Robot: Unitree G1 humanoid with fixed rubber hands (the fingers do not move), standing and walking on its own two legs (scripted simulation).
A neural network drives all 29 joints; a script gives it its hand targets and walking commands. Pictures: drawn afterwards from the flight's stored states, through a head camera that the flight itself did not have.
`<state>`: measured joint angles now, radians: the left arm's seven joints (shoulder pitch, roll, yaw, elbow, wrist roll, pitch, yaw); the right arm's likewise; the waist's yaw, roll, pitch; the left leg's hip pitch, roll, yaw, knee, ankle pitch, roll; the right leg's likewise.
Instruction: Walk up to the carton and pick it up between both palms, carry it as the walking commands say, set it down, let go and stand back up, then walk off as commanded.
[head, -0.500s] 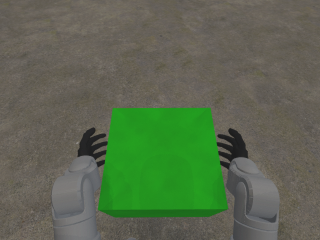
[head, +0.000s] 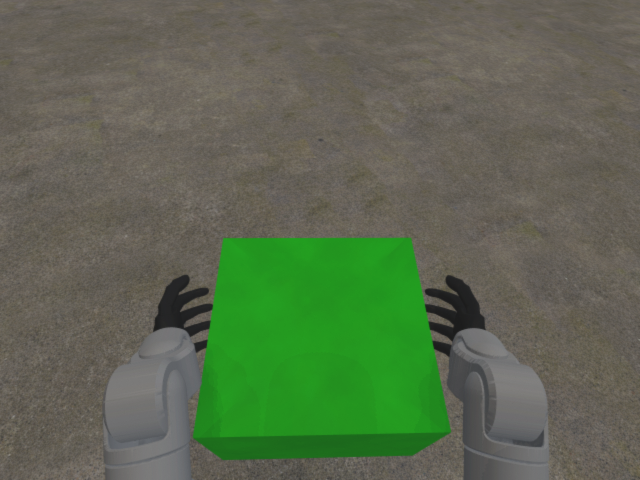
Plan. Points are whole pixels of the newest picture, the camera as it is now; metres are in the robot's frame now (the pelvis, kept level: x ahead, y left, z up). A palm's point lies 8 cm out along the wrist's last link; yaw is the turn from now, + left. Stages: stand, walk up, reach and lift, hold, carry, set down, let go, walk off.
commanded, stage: carry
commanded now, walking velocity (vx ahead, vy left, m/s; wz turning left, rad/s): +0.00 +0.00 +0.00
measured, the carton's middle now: (318, 347) +0.31 +0.01 +0.00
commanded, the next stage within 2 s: none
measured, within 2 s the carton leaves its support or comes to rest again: neither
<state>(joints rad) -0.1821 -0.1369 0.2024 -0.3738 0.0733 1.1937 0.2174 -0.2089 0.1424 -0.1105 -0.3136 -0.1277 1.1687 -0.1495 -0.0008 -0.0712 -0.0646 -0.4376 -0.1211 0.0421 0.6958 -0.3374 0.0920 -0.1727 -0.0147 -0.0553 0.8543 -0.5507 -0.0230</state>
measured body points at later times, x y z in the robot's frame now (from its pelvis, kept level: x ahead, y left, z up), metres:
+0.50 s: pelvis +0.27 +0.02 +0.01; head +0.29 +0.03 +0.46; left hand +0.55 +0.19 +0.07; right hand +0.55 -0.14 +0.07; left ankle +0.21 +0.07 -0.70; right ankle +0.13 -0.09 -0.66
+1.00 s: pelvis +0.49 +0.04 +0.02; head +0.52 +0.05 +0.47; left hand +0.78 +0.22 +0.07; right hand +0.78 -0.12 +0.07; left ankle +0.42 +0.09 -0.70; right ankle +0.40 -0.08 -0.70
